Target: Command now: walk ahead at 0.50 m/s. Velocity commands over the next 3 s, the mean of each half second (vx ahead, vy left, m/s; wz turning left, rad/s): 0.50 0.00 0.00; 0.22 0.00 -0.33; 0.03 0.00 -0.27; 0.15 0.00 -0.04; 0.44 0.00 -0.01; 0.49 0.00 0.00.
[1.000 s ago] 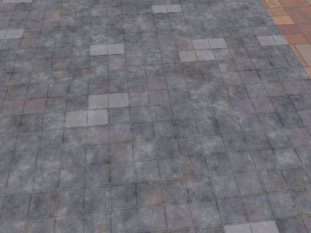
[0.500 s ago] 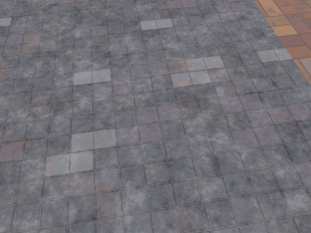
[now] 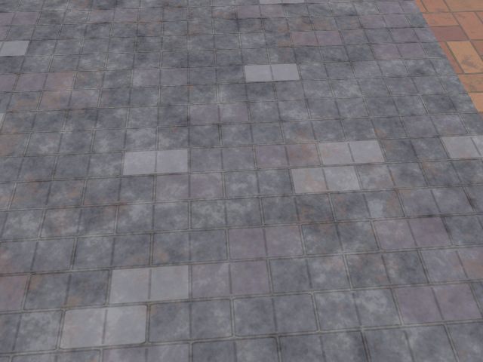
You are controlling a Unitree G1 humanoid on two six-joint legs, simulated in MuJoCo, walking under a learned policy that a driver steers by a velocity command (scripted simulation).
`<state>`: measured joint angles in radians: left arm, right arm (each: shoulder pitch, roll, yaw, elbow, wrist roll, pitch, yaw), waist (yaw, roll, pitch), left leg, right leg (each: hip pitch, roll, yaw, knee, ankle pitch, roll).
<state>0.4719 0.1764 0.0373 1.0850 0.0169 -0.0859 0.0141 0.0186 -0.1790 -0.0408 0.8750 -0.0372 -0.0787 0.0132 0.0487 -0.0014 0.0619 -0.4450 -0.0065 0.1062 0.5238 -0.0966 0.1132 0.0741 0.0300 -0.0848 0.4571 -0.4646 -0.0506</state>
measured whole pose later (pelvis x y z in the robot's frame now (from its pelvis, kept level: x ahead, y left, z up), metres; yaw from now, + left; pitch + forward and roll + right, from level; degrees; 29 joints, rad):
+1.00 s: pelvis +0.42 -0.03 +0.02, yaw -12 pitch +1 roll +1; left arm 0.32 0.24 0.07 0.92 0.02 -0.01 0.01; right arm 0.10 -0.22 -0.05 0.86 -0.02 0.02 -0.03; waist 0.05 0.02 0.05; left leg -0.53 0.02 -0.05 0.87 -0.29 -0.04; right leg -0.23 0.12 0.08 0.38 -0.15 -0.10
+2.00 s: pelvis +0.48 +0.02 +0.01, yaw -20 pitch -1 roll -1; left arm 0.35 0.26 0.05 1.07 0.01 -0.02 0.01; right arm 0.28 -0.26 -0.04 0.97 -0.03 -0.05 0.01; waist 0.00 -0.03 0.00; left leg -0.23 -0.01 0.06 0.50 -0.27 0.06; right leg -0.09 0.01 0.06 0.49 -0.38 -0.05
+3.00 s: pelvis +0.97 -0.16 +0.01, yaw -19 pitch +1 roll -1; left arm 0.47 0.18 0.02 1.08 0.03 -0.09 0.01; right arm -0.01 -0.19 -0.01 0.86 -0.02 -0.05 0.03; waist 0.07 0.02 0.06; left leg -0.52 0.02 0.09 0.56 -0.10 0.09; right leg 0.15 0.08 -0.07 0.20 -0.37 -0.07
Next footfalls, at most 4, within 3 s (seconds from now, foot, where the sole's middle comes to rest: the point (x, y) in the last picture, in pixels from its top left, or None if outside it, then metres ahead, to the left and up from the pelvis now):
0.54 right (295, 359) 0.46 -0.10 -0.76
1.18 left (227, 333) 0.52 0.09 -0.76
1.54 right None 0.40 -0.10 -0.76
2.48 right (320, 241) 0.83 -0.18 -0.76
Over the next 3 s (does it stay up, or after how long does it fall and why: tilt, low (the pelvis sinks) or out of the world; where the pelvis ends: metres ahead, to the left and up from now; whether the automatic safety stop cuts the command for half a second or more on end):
stays up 0.97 -0.16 0.01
